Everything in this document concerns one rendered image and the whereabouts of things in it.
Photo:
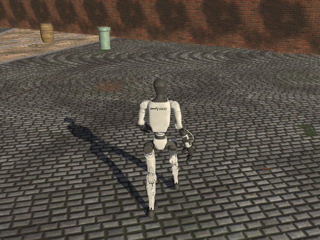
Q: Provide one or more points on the robot right forearm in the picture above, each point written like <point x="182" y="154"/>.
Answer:
<point x="184" y="136"/>

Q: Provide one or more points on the robot right hand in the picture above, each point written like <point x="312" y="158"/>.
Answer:
<point x="190" y="151"/>

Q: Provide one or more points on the robot foot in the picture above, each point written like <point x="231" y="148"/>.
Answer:
<point x="176" y="185"/>
<point x="151" y="212"/>

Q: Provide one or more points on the robot right foot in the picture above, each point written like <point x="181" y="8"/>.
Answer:
<point x="176" y="185"/>

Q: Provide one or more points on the robot left foot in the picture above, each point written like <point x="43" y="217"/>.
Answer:
<point x="151" y="212"/>

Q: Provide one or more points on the robot right upper arm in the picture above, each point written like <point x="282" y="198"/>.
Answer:
<point x="177" y="114"/>

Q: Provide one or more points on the robot left forearm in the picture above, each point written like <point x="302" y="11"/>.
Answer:
<point x="141" y="126"/>

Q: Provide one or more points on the robot left upper arm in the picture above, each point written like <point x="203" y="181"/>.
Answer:
<point x="142" y="112"/>

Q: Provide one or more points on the robot left hand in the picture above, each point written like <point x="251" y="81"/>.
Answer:
<point x="146" y="127"/>

